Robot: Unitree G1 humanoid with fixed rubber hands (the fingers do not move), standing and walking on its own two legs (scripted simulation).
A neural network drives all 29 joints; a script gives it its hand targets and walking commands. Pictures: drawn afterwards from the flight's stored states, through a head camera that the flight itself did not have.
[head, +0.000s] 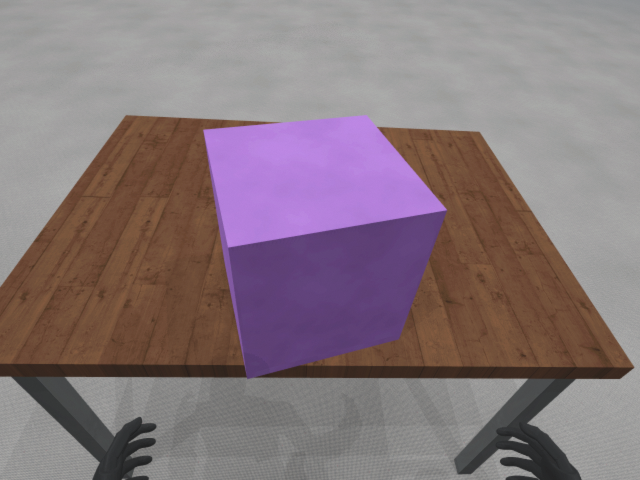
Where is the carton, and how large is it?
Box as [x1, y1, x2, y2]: [203, 115, 446, 378]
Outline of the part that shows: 366,115 203,130 224,261 247,378 394,340 399,337 446,209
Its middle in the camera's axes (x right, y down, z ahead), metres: -0.02 +0.00 +0.60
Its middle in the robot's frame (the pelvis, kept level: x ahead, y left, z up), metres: +0.46 +0.02 +0.06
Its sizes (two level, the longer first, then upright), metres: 0.253 0.245 0.278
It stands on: a table, 0.69 m high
